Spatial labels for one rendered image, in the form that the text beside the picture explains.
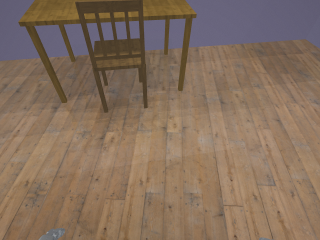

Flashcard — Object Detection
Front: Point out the chair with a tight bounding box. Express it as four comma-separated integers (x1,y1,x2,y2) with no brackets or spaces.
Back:
75,0,148,113

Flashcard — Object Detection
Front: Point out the table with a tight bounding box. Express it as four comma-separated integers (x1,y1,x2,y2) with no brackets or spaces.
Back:
18,0,197,103

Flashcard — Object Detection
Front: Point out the left robot hand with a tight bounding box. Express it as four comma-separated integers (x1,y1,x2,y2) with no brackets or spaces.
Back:
39,228,65,240

